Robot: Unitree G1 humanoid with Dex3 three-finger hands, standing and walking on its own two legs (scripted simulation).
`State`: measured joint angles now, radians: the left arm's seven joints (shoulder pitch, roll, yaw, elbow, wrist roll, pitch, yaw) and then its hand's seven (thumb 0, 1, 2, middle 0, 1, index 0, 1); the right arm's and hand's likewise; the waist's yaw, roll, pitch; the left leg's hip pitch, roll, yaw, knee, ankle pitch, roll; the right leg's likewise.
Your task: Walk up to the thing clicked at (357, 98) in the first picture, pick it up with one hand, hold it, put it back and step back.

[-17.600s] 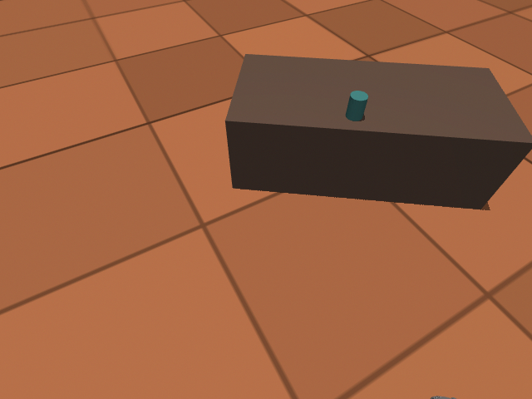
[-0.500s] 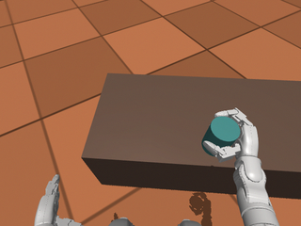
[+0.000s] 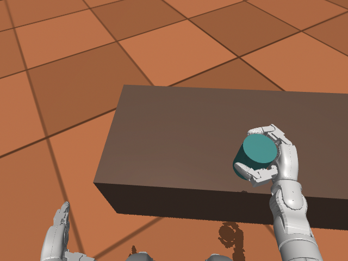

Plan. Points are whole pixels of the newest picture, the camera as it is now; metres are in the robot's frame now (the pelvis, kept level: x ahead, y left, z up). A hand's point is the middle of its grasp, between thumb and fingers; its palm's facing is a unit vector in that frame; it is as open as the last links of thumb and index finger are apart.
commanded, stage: hold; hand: right
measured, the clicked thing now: (252, 158) +0.33 -0.16 +0.04
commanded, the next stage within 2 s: crouch in 0.08 s
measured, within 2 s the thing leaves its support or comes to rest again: neither
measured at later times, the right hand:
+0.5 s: hand (251, 158) +0.34 -0.17 +0.01, palm faces +0.15 +0.99 +0.02, open 10.1 cm
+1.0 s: hand (240, 151) +0.42 -0.18 -0.09, palm faces +0.17 +0.99 +0.02, open 10.1 cm
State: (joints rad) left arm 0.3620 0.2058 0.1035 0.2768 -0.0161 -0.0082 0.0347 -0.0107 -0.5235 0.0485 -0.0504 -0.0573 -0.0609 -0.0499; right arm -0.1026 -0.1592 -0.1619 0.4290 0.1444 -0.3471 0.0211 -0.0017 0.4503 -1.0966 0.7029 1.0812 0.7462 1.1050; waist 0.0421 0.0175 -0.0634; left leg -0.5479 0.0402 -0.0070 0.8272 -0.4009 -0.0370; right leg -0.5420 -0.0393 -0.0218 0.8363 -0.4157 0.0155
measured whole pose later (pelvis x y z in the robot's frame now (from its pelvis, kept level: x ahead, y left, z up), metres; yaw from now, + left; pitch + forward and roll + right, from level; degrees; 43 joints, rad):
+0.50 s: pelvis -0.01 +0.00 -0.01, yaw +0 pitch +10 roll +0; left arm 0.33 0.21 0.11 0.26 0.00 -0.03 0.03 -0.01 -0.51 0.04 -0.05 -0.06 -0.06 -0.05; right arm -0.22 -0.18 -0.23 0.63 0.14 -0.42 0.04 0.00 0.45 -1.10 0.70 1.08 0.75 1.10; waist 0.07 0.04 -0.06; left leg -0.66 0.04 -0.01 0.90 -0.42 -0.03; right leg -0.65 -0.04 -0.02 0.91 -0.43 0.02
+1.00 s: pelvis -0.03 -0.01 -0.08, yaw +1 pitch +22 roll +2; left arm 0.42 0.25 0.12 -0.07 0.08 -0.04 -0.04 -0.01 -0.50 0.04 -0.05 -0.07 -0.07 -0.05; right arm -0.57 -0.32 -0.43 1.03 0.03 -0.60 0.03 0.00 0.46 -1.12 0.70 1.09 0.74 1.11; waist 0.21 0.04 -0.14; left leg -1.11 0.01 0.00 1.23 -0.50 -0.04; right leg -1.13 -0.07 0.01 1.28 -0.54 0.01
